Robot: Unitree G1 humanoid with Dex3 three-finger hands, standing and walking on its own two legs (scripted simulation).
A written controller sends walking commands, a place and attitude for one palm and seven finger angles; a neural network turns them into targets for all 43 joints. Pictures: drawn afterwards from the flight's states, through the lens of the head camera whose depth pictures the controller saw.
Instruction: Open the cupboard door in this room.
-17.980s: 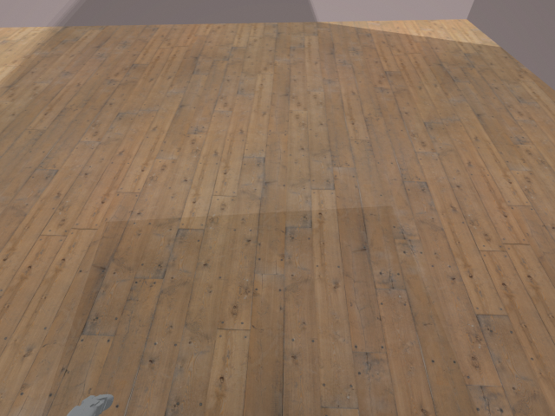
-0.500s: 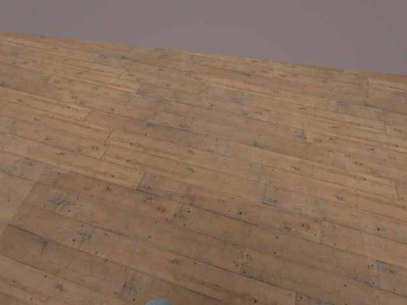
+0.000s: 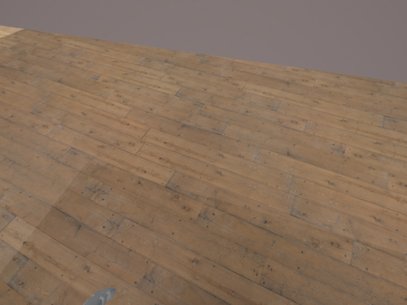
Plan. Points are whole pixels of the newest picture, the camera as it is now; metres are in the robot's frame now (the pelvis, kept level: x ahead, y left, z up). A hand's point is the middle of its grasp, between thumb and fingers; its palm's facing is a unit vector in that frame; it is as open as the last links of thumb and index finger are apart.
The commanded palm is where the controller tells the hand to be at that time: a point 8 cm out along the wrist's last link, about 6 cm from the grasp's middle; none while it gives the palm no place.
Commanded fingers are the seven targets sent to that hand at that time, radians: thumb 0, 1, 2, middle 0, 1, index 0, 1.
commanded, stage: turn or walk to find it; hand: left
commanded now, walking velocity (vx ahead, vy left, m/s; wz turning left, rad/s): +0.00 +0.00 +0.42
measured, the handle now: out of the picture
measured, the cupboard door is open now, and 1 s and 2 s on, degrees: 0 0 0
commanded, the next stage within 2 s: none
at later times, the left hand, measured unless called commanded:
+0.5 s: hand out of the picture -0.06 +0.24 -0.18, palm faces +0.28 -0.93 -0.25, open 7.4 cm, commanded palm none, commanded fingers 0.00 0.90 0.90 -0.20 -0.30 -0.20 -0.30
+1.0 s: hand out of the picture -0.03 +0.19 -0.14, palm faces +0.43 -0.86 -0.27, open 7.4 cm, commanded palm none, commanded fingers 0.00 0.90 0.90 -0.20 -0.30 -0.20 -0.30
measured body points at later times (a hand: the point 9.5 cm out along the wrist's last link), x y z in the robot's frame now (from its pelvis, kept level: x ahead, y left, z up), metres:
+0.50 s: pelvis -0.03 +0.02 +0.00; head +0.00 +0.05 +0.44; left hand -0.07 +0.29 -0.16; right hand +0.13 -0.20 -0.13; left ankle -0.06 +0.13 -0.73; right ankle -0.01 -0.10 -0.70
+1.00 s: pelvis -0.04 -0.02 +0.01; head +0.01 -0.04 +0.45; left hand -0.06 +0.24 -0.12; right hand +0.11 -0.23 -0.16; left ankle -0.10 +0.11 -0.66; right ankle +0.01 -0.11 -0.73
